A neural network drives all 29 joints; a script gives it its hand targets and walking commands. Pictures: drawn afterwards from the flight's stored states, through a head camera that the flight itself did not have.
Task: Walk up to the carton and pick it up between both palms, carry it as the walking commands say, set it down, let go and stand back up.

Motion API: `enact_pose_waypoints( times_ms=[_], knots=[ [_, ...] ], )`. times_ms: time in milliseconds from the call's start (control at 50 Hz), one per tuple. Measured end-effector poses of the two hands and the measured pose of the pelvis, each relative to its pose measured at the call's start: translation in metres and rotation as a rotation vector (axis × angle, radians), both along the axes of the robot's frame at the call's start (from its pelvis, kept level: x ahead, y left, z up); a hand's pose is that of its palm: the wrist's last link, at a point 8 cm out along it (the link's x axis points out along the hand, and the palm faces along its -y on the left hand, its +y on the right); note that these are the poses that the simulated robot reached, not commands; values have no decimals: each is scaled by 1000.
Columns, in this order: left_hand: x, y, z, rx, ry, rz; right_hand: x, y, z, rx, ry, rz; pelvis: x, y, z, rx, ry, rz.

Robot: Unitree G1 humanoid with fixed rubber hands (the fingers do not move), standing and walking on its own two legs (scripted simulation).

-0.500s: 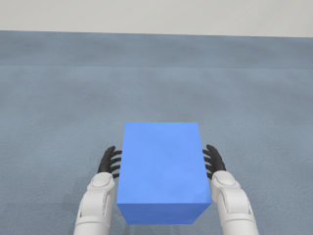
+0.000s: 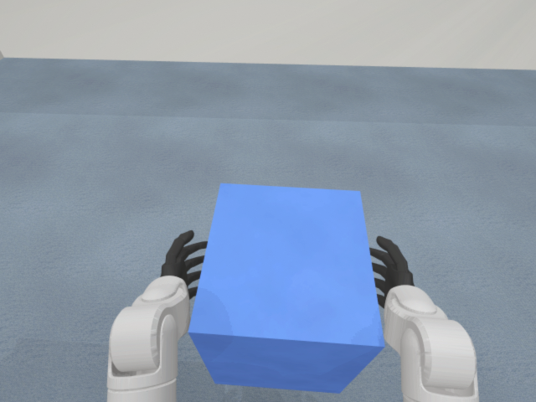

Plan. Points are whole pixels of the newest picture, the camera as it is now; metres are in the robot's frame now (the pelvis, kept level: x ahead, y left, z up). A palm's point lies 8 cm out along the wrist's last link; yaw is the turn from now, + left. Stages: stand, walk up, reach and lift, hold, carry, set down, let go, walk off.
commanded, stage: carry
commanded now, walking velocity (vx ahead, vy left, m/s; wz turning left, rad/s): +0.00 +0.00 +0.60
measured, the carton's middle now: (282, 293) +0.29 -0.01 +0.03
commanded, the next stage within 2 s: none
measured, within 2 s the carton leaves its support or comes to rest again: neither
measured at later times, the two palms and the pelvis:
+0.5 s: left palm (103, 324) +0.22 +0.21 +0.08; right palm (334, 303) +0.24 -0.07 +0.08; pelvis -0.03 +0.04 -0.01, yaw +9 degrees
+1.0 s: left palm out of the picture +0.09 +0.34 +0.07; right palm (224, 349) +0.18 +0.07 +0.08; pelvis -0.11 +0.11 +0.00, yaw +19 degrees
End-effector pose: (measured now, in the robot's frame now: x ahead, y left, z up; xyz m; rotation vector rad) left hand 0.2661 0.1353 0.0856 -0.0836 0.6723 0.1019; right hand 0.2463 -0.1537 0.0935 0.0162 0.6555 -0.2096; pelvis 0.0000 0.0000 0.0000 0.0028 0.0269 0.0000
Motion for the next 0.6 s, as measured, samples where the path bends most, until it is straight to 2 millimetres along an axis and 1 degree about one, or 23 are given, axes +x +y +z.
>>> enact_pose_waypoints(
  times_ms=[60,120,200,300,400,460,520,600],
  knots=[
    [-11,20,-3,-4,0,39,0,20,-1,-2,1,37,-5,10,-3,-8,0,43],
    [-22,42,-9,-5,-2,79,1,42,-8,-1,-2,75,-11,22,-10,-9,-12,71],
    [-33,62,-11,-1,29,116,1,62,-11,2,30,113,-14,31,-7,-25,-18,84],
    [-32,72,-8,-2,3,130,6,72,-7,5,5,124,-15,37,-7,-35,32,84],
    [-36,70,-8,25,5,133,1,70,-16,35,7,126,-22,37,-9,-28,58,90],
    [-43,73,-4,40,4,145,-3,73,-19,52,6,138,-27,37,-9,-27,57,130],
    [-55,85,-1,29,4,181,-5,85,-12,44,5,171,-34,41,-3,-9,68,182],
    [-76,113,0,20,2,245,-7,116,-9,38,3,233,-44,54,-1,3,78,248]
  ],
)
